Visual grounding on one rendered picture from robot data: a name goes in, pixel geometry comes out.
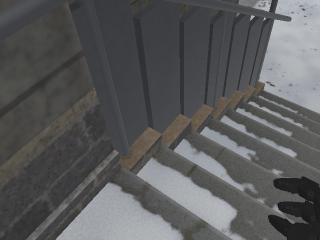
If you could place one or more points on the robot right hand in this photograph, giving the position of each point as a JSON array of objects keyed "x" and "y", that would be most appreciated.
[{"x": 310, "y": 191}]

